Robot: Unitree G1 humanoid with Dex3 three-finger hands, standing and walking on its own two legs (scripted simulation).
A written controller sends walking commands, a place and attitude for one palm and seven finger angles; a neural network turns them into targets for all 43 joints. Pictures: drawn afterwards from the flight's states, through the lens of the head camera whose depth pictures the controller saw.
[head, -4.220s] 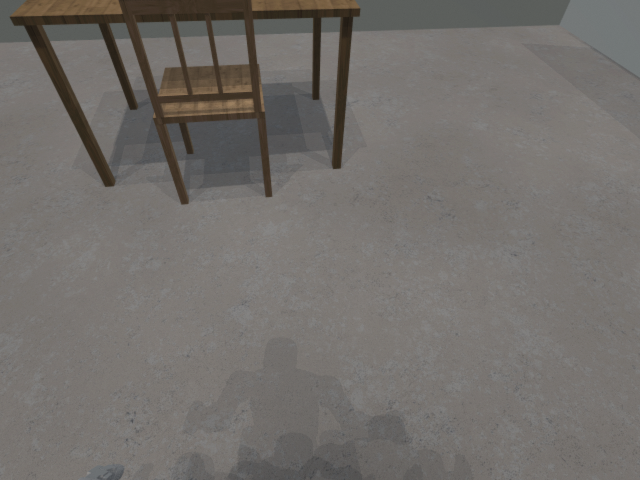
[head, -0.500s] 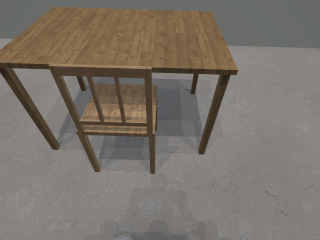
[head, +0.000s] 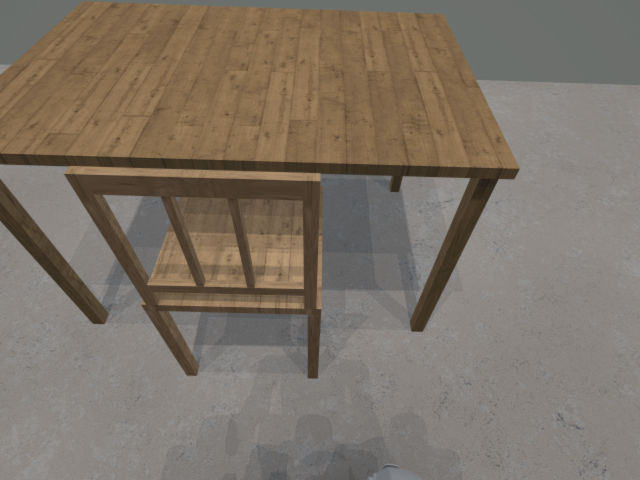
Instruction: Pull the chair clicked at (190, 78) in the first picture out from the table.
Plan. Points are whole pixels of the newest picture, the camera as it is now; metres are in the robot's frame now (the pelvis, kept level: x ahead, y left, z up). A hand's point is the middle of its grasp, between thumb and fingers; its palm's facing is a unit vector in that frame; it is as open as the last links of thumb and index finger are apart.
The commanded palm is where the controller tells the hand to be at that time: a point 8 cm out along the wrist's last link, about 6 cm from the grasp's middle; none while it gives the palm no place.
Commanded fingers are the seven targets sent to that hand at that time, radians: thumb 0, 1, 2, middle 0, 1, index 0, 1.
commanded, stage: come to a stop and stand still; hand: left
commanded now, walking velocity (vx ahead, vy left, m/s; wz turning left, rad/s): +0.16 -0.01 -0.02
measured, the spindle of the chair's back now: (186, 244) +0.53 +0.28 -0.11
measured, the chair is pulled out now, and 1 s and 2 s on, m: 0.00 0.00 0.00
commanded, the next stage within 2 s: look again from close up in 1.96 s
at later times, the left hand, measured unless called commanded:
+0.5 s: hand out of the picture +0.12 +0.20 -0.19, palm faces +0.05 -0.98 -0.20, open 7.3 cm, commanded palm none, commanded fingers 0.00 0.90 0.90 -0.20 -0.30 -0.20 -0.30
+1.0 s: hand out of the picture +0.04 +0.17 -0.17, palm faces +0.00 -0.98 -0.22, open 7.4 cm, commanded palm none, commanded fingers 0.00 0.90 0.90 -0.20 -0.30 -0.20 -0.30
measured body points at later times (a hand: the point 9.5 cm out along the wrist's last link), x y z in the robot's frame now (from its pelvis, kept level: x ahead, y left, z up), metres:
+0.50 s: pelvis +0.05 +0.02 -0.01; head +0.07 +0.04 +0.44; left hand +0.11 +0.26 -0.17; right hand +0.10 -0.23 -0.16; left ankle +0.06 +0.13 -0.74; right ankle +0.11 -0.11 -0.74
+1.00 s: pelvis +0.03 -0.01 +0.00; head +0.04 -0.03 +0.45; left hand +0.04 +0.22 -0.15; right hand +0.02 -0.24 -0.17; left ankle +0.06 +0.13 -0.74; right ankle -0.01 -0.11 -0.74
